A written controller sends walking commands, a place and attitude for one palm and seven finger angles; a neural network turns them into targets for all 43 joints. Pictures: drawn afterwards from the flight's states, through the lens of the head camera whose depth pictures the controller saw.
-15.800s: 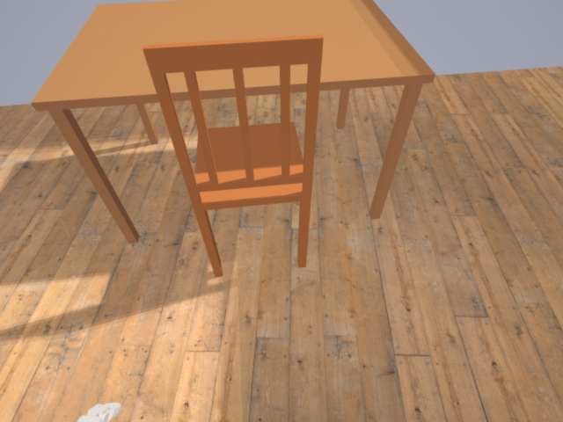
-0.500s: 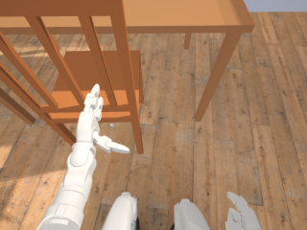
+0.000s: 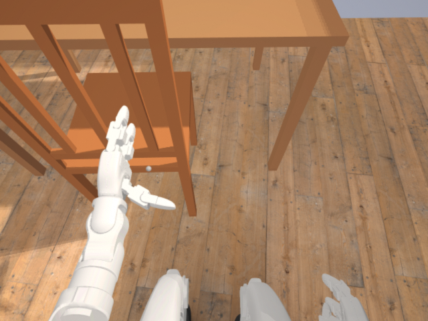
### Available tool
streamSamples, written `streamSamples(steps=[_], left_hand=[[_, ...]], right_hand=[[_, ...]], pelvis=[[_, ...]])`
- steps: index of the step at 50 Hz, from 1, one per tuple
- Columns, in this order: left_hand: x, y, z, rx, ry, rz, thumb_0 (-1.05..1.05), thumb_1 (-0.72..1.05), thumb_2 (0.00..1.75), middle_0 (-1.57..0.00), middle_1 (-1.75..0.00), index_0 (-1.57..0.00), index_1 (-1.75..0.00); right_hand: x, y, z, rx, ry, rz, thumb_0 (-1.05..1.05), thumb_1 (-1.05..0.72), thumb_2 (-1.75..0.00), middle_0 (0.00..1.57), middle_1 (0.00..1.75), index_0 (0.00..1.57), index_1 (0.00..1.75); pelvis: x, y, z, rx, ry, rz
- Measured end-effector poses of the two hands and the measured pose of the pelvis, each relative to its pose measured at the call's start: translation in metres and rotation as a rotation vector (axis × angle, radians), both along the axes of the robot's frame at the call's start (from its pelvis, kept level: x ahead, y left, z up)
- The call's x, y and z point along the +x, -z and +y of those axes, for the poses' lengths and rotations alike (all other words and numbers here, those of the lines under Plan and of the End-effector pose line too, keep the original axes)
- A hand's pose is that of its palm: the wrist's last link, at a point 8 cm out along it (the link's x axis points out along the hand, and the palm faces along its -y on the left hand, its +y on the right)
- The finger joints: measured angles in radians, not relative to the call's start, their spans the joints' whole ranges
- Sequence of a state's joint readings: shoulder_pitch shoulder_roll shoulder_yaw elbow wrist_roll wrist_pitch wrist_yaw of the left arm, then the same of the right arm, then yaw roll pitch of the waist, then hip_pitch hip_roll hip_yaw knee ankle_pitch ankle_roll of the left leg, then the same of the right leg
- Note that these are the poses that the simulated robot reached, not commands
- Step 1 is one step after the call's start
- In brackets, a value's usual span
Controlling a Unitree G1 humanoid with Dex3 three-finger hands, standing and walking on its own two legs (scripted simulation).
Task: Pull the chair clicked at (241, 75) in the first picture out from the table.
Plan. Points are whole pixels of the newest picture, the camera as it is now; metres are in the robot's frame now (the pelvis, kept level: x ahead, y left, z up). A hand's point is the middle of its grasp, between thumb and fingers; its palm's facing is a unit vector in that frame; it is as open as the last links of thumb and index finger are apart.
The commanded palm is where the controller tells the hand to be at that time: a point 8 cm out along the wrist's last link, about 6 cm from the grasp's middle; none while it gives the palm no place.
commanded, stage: aim the fingers beside a spindle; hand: left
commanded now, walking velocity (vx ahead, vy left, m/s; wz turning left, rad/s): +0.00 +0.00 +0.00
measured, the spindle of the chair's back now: (84, 103) +0.52 +0.28 +0.06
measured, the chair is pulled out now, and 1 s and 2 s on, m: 0.00 0.00 0.00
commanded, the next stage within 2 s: push the fingers through the gap in 1.72 s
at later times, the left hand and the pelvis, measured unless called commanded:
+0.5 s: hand (148, 176) +0.38 +0.14 +0.01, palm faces +0.03 -1.00 -0.02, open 16.9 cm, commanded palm +0.35 +0.19 +0.03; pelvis +0.00 +0.01 +0.00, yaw +0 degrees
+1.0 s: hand (137, 168) +0.38 +0.15 +0.04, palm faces +0.05 -1.00 -0.07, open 16.9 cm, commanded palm +0.35 +0.20 +0.03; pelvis +0.00 +0.01 +0.00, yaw +0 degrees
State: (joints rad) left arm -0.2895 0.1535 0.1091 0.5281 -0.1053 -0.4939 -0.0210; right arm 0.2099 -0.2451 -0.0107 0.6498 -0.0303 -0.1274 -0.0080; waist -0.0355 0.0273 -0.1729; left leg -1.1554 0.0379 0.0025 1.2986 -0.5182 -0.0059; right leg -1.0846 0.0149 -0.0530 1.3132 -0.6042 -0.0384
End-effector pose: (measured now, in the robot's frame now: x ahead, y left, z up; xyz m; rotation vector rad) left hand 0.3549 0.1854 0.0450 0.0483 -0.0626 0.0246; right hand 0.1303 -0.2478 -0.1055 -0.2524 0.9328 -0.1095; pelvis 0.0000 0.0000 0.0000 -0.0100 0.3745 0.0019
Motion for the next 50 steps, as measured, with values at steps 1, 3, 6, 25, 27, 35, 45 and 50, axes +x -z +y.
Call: streamSamples(steps=[1,3,6,25,27,35,45,50], left_hand=[[0.002,0.001,0.002,0.006,-0.004,0.006,-0.02,-0.50,0.30,-0.06,-0.08,-0.07,-0.09],[0.005,0.007,0.007,0.012,-0.012,0.042,-0.02,-0.50,0.30,-0.06,-0.08,-0.07,-0.09],[0.001,0.020,0.015,0.000,-0.021,0.110,-0.02,-0.50,0.30,-0.06,-0.08,-0.07,-0.09],[0.000,0.028,0.006,-0.026,-0.007,0.108,-0.02,-0.50,0.30,-0.06,-0.08,-0.07,-0.09],[-0.002,0.020,0.013,-0.023,-0.027,0.068,-0.02,-0.50,0.30,-0.06,-0.08,-0.07,-0.09],[-0.002,0.007,0.015,0.002,0.014,0.054,-0.02,-0.50,0.30,-0.06,-0.08,-0.06,-0.08],[-0.006,0.011,0.007,-0.022,-0.008,0.020,-0.02,-0.50,0.30,-0.06,-0.08,-0.07,-0.09],[0.000,0.002,0.020,0.024,-0.025,0.014,-0.02,-0.50,0.30,-0.06,-0.08,-0.06,-0.09]], right_hand=[[0.001,0.000,0.000,0.000,-0.001,0.000,0.01,-0.91,-0.89,0.20,0.30,0.20,0.30],[0.002,-0.001,0.000,0.002,-0.002,-0.002,0.01,-0.91,-0.89,0.20,0.30,0.20,0.30],[0.003,-0.002,0.001,0.004,0.000,-0.004,0.01,-0.91,-0.89,0.20,0.30,0.20,0.30],[0.012,-0.001,0.014,0.003,-0.014,-0.037,0.01,-0.90,-0.89,0.20,0.30,0.20,0.30],[0.009,-0.001,0.014,0.006,-0.009,-0.032,0.01,-0.90,-0.89,0.20,0.30,0.20,0.30],[0.001,0.001,0.016,0.015,-0.019,0.012,0.01,-0.90,-0.89,0.20,0.30,0.20,0.30],[-0.001,-0.004,0.009,-0.010,0.009,-0.008,0.01,-0.90,-0.89,0.20,0.30,0.20,0.30],[0.001,0.000,0.012,0.006,-0.009,0.004,0.01,-0.91,-0.89,0.20,0.30,0.20,0.30]], pelvis=[[0.000,0.000,0.000,0.001,0.000,0.000],[0.000,0.001,-0.001,0.001,0.000,0.003],[0.000,0.000,0.000,0.000,0.000,0.007],[-0.004,0.004,0.007,-0.011,-0.001,0.015],[-0.003,0.004,0.008,-0.011,0.003,0.014],[-0.002,0.000,0.009,-0.016,-0.011,-0.004],[-0.002,0.002,0.010,-0.014,0.004,0.005],[-0.003,0.001,0.009,-0.013,-0.003,-0.002]])
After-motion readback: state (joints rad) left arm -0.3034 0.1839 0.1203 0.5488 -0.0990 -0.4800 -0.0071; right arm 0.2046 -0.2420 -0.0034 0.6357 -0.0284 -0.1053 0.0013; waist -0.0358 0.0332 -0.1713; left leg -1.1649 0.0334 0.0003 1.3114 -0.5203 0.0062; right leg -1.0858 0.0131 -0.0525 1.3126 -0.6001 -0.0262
